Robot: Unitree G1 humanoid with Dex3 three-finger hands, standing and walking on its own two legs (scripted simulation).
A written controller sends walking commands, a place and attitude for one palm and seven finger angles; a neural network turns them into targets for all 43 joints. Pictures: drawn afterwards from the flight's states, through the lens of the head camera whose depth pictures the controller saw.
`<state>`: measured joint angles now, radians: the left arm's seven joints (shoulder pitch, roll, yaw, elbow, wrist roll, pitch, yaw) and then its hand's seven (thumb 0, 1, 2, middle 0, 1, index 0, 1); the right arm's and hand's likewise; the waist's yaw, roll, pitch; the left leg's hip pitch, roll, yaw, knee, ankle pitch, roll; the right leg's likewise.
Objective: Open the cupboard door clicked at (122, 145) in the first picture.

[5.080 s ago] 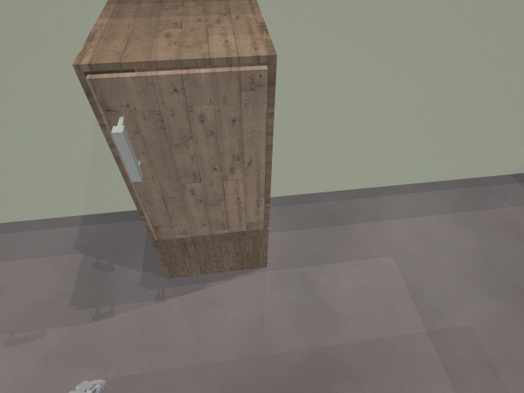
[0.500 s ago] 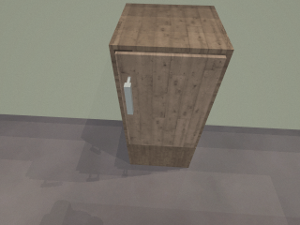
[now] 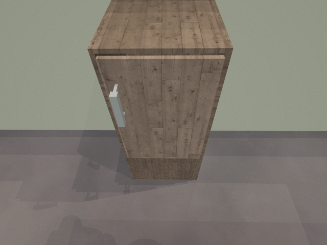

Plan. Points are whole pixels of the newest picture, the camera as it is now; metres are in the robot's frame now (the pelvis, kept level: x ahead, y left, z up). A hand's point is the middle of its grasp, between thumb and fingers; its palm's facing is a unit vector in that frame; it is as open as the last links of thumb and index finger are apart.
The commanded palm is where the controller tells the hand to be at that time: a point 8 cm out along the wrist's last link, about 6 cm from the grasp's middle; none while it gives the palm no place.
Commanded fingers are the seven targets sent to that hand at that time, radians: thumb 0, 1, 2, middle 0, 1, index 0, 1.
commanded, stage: come to a stop and stand still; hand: left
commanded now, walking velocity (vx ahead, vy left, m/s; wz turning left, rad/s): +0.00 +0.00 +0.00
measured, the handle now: (119, 106) +0.55 +0.18 -0.02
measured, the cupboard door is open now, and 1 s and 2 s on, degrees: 0 0 0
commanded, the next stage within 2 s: look again from close up in 1.80 s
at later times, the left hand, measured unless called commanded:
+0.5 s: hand out of the picture -0.01 +0.15 -0.16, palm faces +0.09 -0.97 -0.22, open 7.3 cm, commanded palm none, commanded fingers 0.00 0.90 0.90 -0.20 -0.30 -0.20 -0.30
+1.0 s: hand out of the picture +0.00 +0.19 -0.17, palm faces +0.03 -0.99 -0.16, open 7.3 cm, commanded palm none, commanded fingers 0.00 0.90 0.90 -0.20 -0.30 -0.20 -0.30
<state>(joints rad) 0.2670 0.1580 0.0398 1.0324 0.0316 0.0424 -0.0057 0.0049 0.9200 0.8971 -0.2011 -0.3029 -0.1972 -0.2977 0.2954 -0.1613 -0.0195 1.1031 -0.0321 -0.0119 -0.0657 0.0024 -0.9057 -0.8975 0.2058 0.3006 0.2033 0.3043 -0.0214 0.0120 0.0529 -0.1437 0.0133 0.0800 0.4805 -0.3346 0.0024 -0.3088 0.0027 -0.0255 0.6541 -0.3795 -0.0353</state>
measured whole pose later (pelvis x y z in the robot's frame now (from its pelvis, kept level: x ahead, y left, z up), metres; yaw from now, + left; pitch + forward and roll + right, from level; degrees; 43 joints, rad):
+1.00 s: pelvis +0.01 +0.02 +0.01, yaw +1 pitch +0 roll +0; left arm 0.28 0.16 -0.01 1.10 0.02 0.00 0.02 0.00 0.91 0.90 -0.20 -0.30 -0.20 -0.30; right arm 0.34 -0.11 0.02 1.13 -0.01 -0.02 -0.03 0.00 -0.91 -0.90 0.20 0.30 0.20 0.30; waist 0.00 -0.03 0.02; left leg -0.17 -0.03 0.03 0.39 -0.22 0.03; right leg -0.20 -0.03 -0.02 0.40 -0.21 0.01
